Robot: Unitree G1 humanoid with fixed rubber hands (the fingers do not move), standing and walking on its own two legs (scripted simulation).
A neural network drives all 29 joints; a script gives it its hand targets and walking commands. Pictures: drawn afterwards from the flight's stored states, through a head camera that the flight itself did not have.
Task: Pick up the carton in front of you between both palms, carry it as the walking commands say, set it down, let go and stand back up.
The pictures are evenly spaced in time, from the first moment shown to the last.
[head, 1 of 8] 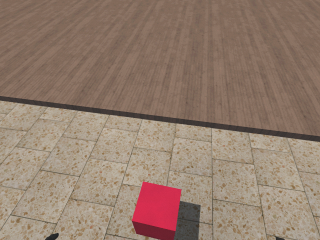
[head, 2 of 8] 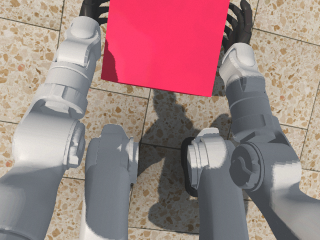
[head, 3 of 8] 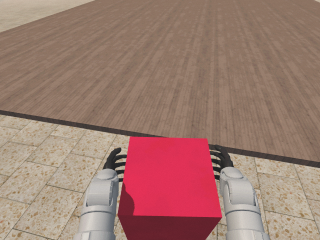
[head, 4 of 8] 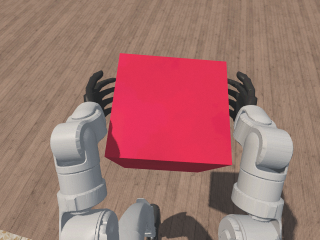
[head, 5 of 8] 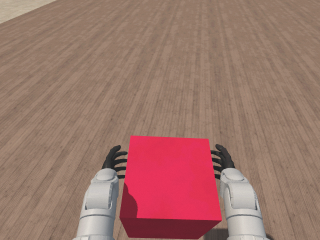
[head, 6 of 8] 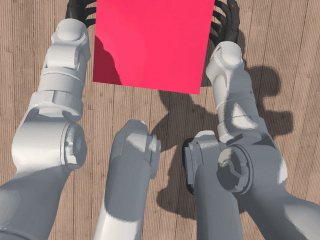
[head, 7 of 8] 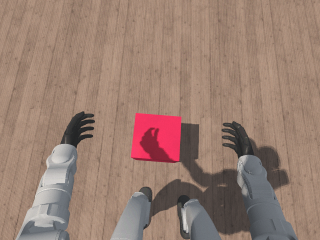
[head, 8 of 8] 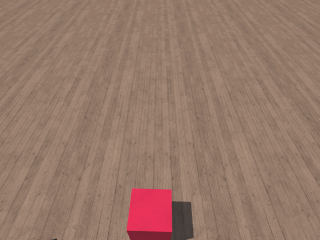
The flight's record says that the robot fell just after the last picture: no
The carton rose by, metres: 0.81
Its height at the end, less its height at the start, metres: +0.06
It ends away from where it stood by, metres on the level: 2.14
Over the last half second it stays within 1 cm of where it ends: yes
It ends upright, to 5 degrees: yes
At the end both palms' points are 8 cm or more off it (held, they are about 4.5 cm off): yes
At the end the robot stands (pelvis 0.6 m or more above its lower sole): yes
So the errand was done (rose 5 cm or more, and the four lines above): yes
